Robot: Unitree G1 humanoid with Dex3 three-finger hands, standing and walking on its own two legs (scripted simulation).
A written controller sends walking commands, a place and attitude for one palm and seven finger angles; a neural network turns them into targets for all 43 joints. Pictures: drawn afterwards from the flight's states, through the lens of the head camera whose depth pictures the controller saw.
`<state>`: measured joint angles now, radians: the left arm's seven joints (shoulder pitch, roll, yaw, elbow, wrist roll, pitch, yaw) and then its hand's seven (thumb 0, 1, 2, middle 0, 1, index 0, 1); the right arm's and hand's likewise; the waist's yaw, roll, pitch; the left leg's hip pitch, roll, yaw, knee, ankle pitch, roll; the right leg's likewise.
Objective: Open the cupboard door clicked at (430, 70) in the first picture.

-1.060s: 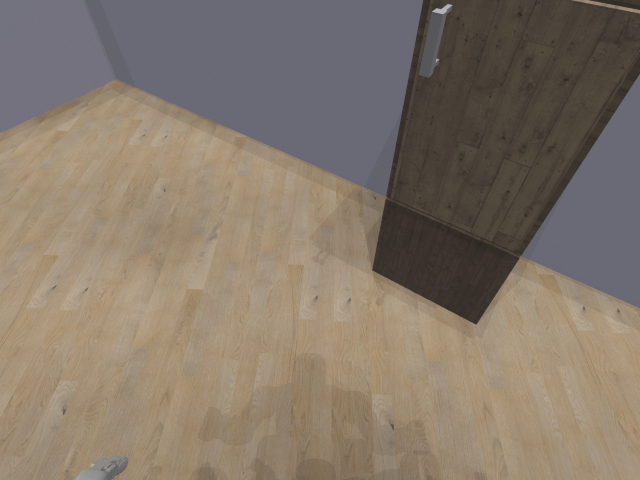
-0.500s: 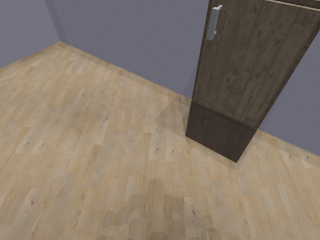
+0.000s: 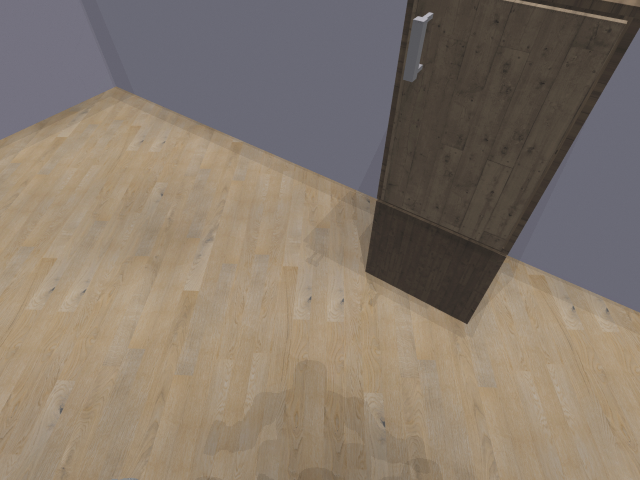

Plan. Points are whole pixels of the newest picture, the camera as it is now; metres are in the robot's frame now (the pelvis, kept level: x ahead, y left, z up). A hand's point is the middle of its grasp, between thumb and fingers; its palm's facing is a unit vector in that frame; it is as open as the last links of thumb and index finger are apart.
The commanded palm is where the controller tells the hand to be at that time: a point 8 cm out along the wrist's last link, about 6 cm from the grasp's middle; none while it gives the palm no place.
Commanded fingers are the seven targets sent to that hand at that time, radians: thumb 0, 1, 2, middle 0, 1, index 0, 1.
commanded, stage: look at it before walking up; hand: left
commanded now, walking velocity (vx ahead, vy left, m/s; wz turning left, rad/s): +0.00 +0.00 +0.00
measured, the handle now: (419, 47) +0.93 -0.16 +0.13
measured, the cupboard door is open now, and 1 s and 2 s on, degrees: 0 0 0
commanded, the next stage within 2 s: turn to face it in 0.38 s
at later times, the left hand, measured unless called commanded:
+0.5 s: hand out of the picture +0.08 +0.25 -0.15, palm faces -0.03 -0.94 -0.34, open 7.3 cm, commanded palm none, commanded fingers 0.00 0.90 0.90 -0.20 -0.30 -0.20 -0.30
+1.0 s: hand out of the picture +0.06 +0.17 -0.18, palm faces -0.17 -0.95 -0.26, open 7.3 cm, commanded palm none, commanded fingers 0.00 0.90 0.90 -0.20 -0.30 -0.20 -0.30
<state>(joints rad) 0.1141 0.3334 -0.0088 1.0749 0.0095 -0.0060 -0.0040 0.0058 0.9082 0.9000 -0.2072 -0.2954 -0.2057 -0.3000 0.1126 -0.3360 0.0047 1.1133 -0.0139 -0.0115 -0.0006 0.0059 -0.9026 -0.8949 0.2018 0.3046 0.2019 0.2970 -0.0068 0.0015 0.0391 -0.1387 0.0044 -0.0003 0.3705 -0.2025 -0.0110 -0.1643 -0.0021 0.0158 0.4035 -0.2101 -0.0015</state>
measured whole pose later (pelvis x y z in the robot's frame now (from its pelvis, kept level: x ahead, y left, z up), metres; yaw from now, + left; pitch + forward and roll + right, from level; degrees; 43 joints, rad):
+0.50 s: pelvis +0.00 +0.00 +0.00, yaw +0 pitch -2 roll +0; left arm 0.12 0.34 -0.01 1.09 0.01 -0.01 0.00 0.01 0.91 0.90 -0.21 -0.30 -0.21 -0.30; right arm 0.10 -0.34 0.00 1.11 -0.01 -0.01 0.00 0.01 -0.90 -0.89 0.20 0.30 0.20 0.30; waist 0.00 0.00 0.05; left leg -0.13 0.00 0.00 0.35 -0.20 -0.01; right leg -0.15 -0.01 0.01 0.38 -0.21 0.00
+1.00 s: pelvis -0.02 -0.02 -0.02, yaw -12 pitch +0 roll +1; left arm 0.25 0.19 0.03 0.92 0.02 0.04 0.00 0.00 0.91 0.90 -0.21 -0.30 -0.20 -0.30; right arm 0.13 -0.23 -0.05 0.97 -0.02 0.06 -0.02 0.01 -0.90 -0.89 0.20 0.30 0.20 0.30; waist 0.03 0.04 0.11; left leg -0.45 0.05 0.02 1.06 -0.44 -0.05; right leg -0.35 0.05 0.01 0.66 -0.30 -0.06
